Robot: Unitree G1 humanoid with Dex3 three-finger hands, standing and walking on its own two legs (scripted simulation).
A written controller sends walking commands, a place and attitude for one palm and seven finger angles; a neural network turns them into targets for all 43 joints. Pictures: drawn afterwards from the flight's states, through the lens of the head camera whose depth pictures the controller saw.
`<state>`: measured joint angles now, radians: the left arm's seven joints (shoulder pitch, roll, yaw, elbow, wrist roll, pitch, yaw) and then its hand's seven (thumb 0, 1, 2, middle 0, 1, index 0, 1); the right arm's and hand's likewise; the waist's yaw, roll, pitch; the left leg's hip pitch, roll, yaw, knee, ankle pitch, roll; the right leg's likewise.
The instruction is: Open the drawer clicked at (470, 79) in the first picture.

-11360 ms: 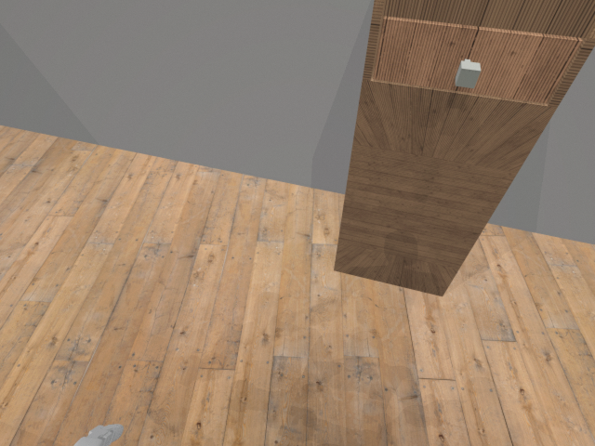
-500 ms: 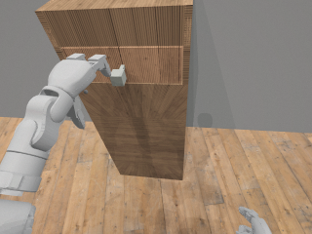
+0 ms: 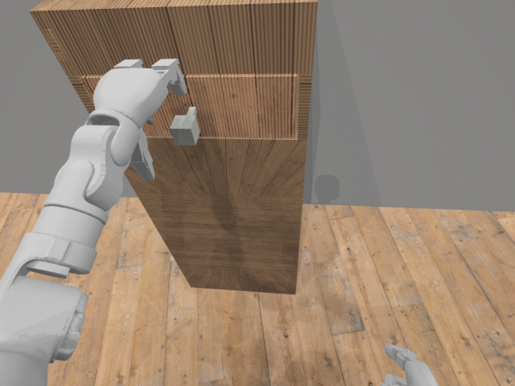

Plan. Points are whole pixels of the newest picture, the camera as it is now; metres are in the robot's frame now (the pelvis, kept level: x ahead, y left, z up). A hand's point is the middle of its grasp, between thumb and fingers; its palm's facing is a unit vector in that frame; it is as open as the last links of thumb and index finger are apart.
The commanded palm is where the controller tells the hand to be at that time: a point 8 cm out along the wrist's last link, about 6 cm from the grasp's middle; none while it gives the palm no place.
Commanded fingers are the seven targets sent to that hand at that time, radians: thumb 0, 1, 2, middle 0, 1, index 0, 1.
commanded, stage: move the hooked fingers above the handle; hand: left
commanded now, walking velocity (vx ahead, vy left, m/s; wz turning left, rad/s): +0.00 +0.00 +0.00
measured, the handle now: (188, 123) +0.52 +0.17 +0.12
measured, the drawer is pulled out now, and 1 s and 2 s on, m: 0.00 0.00 0.00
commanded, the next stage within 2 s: none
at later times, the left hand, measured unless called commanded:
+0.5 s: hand (199, 102) +0.49 +0.13 +0.19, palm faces +0.09 -0.03 -1.00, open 13.7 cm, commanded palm +0.46 +0.20 +0.25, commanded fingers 0.00 -0.50 0.30 -0.30 -1.20 -0.30 -1.20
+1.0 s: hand (182, 124) +0.46 +0.15 +0.17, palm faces -0.02 -0.02 -1.00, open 13.8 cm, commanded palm +0.47 +0.19 +0.25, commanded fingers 0.00 -0.50 0.30 -0.30 -1.20 -0.30 -1.20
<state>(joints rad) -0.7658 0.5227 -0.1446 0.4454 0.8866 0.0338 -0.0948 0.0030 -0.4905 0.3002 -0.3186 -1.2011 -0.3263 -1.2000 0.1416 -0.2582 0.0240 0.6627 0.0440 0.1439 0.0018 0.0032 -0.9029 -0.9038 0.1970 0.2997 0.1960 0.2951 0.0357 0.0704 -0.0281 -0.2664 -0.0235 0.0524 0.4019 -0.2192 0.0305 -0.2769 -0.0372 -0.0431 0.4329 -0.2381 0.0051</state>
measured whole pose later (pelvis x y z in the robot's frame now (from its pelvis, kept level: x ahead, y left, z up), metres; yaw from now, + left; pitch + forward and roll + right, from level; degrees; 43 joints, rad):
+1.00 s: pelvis +0.00 -0.01 +0.00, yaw +1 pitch +7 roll +0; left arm -0.94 0.54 -0.23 0.68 0.86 -0.16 -0.15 0.00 -0.49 0.30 -0.32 -1.20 -0.33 -1.20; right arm 0.26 -0.31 -0.04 0.69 0.07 0.11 -0.08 0.00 -0.90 -0.90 0.20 0.30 0.20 0.29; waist -0.02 0.04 -0.03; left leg -0.34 0.00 0.02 0.46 -0.24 0.01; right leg -0.33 -0.02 -0.07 0.46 -0.25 -0.01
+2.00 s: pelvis +0.00 +0.01 -0.01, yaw -1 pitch +9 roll +0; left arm -1.04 0.49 -0.15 0.89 0.97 0.07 -0.10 0.00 -0.49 0.30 -0.39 -1.26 -0.37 -1.25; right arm 0.23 -0.24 0.02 0.68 0.05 0.17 -0.01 0.00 -0.90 -0.90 0.20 0.30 0.20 0.30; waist -0.02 0.08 -0.10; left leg -0.38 -0.02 0.07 0.48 -0.26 0.04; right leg -0.38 -0.03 -0.02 0.49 -0.26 0.02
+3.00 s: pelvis +0.01 -0.01 +0.00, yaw +1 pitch +7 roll +0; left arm -0.92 0.57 -0.22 0.72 0.92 0.13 -0.23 0.00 -0.49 0.30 -0.31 -1.20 -0.32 -1.20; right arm 0.23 -0.29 -0.01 0.66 0.07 0.18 -0.03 0.00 -0.90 -0.90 0.20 0.30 0.20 0.30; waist 0.00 0.07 -0.08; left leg -0.32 -0.01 0.04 0.46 -0.26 0.02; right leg -0.32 -0.02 -0.05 0.47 -0.27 0.00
